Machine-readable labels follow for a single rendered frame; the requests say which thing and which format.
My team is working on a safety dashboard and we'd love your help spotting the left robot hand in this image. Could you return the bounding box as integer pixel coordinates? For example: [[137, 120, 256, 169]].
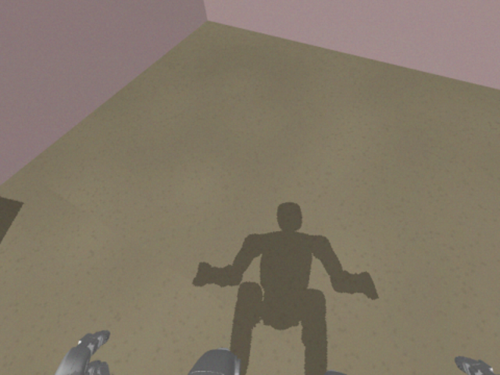
[[55, 330, 114, 375]]

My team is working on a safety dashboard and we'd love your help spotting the right robot hand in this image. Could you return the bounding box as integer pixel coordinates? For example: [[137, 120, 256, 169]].
[[455, 356, 500, 375]]

